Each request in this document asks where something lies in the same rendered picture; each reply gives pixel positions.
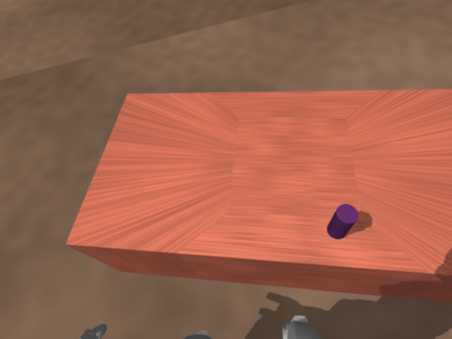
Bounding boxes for left robot hand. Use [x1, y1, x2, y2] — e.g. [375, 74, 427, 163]
[80, 324, 107, 339]

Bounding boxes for can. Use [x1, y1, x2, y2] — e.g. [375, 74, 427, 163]
[327, 204, 359, 239]

